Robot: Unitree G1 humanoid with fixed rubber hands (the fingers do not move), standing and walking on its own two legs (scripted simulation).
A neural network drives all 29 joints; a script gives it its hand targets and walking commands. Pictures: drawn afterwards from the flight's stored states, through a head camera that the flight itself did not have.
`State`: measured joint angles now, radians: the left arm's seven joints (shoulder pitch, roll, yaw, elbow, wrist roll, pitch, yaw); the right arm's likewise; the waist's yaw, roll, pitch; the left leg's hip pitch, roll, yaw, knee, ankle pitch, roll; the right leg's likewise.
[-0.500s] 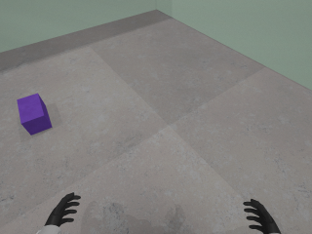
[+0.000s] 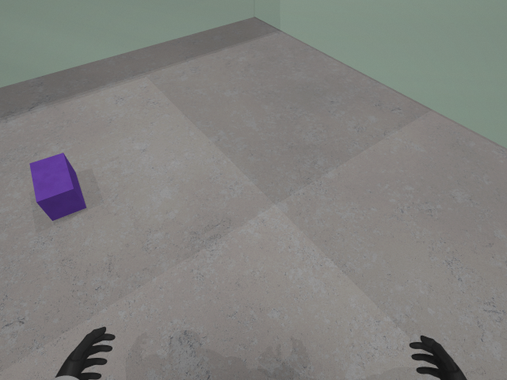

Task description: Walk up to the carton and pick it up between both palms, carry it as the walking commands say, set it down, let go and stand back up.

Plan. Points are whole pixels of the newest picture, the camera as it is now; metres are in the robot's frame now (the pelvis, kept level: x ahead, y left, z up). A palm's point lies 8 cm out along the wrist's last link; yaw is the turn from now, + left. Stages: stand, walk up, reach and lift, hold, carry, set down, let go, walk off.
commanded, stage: stand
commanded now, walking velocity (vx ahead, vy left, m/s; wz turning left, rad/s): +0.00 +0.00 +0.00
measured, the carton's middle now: (58, 185) +1.05 +1.02 -0.68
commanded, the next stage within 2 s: none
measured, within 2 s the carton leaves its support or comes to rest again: neither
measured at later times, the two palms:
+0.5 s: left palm out of the picture +0.12 +0.31 -0.08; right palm out of the picture +0.12 -0.31 -0.08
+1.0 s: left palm out of the picture +0.10 +0.31 -0.08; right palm out of the picture +0.10 -0.31 -0.08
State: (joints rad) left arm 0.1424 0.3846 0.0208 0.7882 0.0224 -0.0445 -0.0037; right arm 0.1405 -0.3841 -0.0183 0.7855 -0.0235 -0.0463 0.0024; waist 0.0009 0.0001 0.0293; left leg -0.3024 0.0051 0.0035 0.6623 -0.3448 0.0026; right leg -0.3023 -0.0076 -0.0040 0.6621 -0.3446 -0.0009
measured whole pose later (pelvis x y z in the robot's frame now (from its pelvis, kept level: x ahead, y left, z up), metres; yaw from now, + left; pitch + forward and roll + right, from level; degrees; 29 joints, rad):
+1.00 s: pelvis +0.00 +0.00 +0.02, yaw +0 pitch -2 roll +0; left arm 0.09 0.40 0.00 1.05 0.01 -0.03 0.00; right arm 0.09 -0.39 0.00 1.05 -0.01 -0.03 0.00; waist 0.00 0.00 0.04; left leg -0.14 0.00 0.00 0.36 -0.19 0.00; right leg -0.14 -0.01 0.00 0.36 -0.19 0.00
